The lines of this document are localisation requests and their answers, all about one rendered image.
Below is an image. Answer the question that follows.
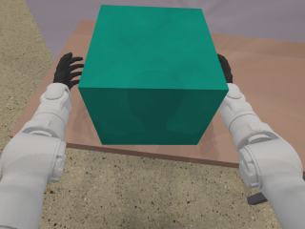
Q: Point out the robot left upper arm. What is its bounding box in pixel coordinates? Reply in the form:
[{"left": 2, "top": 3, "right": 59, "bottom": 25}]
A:
[{"left": 0, "top": 132, "right": 67, "bottom": 229}]

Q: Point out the robot right hand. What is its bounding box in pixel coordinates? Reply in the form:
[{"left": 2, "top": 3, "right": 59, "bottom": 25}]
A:
[{"left": 217, "top": 53, "right": 233, "bottom": 84}]

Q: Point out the robot right forearm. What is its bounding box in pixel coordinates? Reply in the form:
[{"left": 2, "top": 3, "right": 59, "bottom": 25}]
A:
[{"left": 217, "top": 83, "right": 303, "bottom": 176}]

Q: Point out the carton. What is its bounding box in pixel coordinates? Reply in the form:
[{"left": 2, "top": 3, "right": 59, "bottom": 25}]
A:
[{"left": 77, "top": 5, "right": 229, "bottom": 145}]

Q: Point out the robot left forearm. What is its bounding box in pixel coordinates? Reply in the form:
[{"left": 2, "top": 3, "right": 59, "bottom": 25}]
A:
[{"left": 0, "top": 82, "right": 71, "bottom": 178}]

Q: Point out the robot right upper arm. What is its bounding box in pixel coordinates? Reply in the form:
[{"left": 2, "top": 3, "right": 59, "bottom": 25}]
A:
[{"left": 237, "top": 138, "right": 305, "bottom": 229}]

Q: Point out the table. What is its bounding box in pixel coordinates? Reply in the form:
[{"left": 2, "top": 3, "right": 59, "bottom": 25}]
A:
[{"left": 9, "top": 19, "right": 305, "bottom": 205}]

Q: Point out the robot left hand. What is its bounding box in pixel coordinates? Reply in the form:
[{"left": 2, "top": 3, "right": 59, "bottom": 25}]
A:
[{"left": 52, "top": 52, "right": 84, "bottom": 90}]

